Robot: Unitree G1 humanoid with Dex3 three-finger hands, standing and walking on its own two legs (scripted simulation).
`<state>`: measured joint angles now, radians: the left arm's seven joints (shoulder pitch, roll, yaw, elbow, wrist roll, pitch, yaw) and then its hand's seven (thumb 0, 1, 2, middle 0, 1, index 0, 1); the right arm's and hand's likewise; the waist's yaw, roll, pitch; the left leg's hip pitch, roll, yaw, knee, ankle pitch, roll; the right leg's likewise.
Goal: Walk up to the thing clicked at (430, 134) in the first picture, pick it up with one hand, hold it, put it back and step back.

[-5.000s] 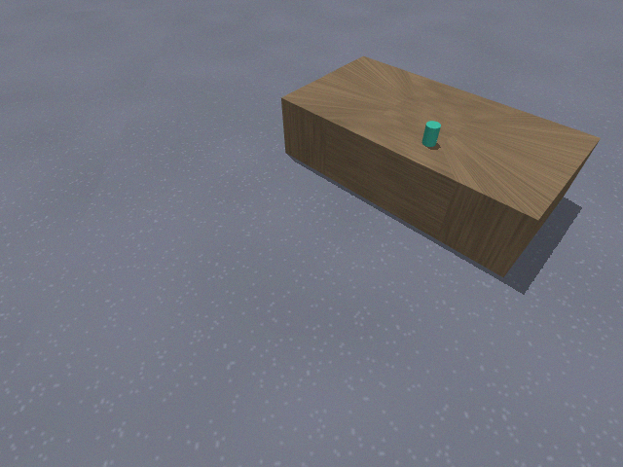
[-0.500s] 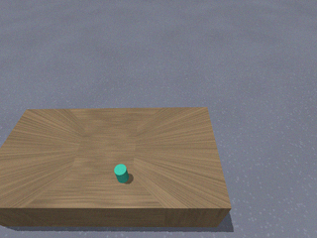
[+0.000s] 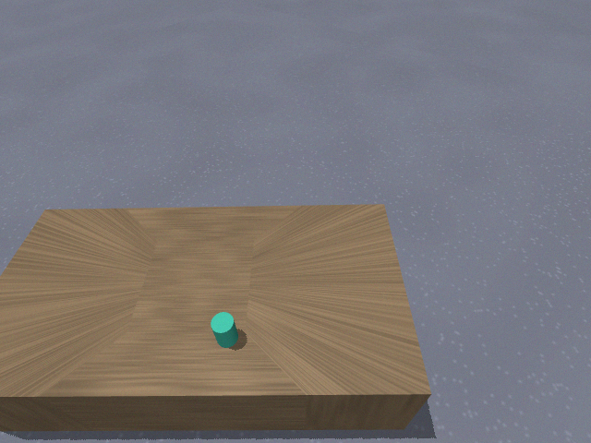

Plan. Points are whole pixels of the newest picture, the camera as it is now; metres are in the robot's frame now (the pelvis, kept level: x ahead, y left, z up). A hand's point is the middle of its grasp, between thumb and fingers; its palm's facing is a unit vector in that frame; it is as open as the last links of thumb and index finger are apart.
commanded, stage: walk up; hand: left
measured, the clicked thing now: (225, 330) +0.49 +0.22 -0.41
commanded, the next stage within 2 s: stand in 0.12 s
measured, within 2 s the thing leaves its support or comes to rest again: neither
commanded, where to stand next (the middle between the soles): +0.04 -0.01 m, yaw +2 degrees
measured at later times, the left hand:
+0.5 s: hand out of the picture +0.09 +0.26 -0.15, palm faces +0.00 -0.94 -0.35, open 7.4 cm
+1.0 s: hand out of the picture +0.08 +0.25 -0.15, palm faces +0.00 -0.94 -0.35, open 7.4 cm
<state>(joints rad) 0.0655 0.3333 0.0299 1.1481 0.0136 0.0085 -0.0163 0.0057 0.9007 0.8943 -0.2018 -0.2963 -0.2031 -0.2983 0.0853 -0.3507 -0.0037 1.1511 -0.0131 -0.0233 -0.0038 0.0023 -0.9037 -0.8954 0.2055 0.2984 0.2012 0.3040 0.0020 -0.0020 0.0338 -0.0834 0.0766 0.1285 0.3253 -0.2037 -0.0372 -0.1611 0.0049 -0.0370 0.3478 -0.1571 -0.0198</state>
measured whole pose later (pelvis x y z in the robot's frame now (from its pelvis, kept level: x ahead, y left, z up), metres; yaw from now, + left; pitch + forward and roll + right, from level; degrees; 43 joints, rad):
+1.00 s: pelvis +0.00 +0.00 +0.00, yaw +2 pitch -2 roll +0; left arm 0.10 0.35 -0.01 1.15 0.01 -0.02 0.00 0.01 0.90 0.89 -0.20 -0.30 -0.20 -0.30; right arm 0.11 -0.35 0.00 1.16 -0.02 0.00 0.01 0.00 -0.90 -0.90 0.20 0.30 0.20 0.30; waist 0.00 0.01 0.03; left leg -0.07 0.07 0.10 0.30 -0.19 -0.04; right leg -0.13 0.00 -0.06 0.32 -0.15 -0.02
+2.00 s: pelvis +0.01 +0.00 +0.00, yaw +2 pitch -2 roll +0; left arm 0.10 0.35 0.00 1.15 0.01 -0.02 0.00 0.01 0.90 0.89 -0.20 -0.30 -0.20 -0.30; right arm 0.11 -0.35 0.01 1.14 -0.01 -0.01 0.00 0.00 -0.90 -0.90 0.20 0.30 0.20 0.30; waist 0.00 0.01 0.03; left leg -0.06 0.07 0.09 0.28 -0.19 -0.04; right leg -0.12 0.00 -0.07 0.32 -0.17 -0.02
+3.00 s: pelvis +0.01 +0.03 -0.02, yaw +4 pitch +6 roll -1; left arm 0.14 0.30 0.10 0.61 0.06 0.29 -0.01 0.00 -0.34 0.06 -0.08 -0.03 -0.07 -0.04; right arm 0.24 -0.25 0.00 0.66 0.03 -0.09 -0.06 0.01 -0.88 -0.89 0.21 0.30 0.20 0.30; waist -0.01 0.01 -0.03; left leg -0.36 0.04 0.07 0.60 -0.34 0.00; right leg -0.38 -0.05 -0.08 0.57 -0.28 0.02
